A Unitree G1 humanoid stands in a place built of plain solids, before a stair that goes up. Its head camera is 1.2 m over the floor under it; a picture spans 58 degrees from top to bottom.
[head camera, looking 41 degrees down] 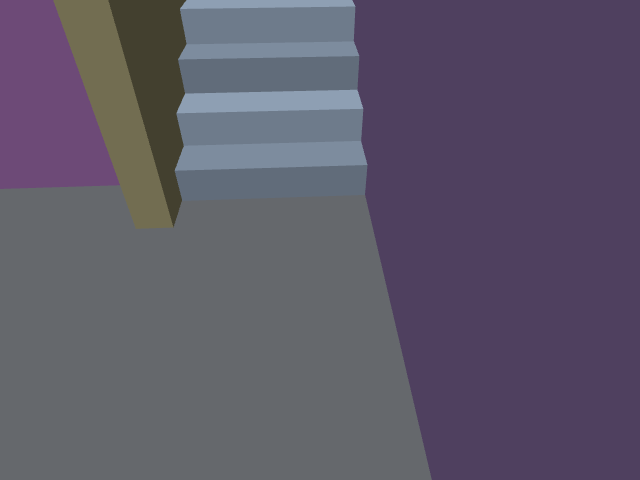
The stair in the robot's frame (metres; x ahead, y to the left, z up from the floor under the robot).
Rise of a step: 0.17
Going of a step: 0.23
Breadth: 0.87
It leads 3 degrees to the left of straight ahead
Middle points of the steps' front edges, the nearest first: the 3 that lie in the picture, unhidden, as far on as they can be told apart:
1.69 0.22 0.17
1.91 0.23 0.33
2.14 0.24 0.50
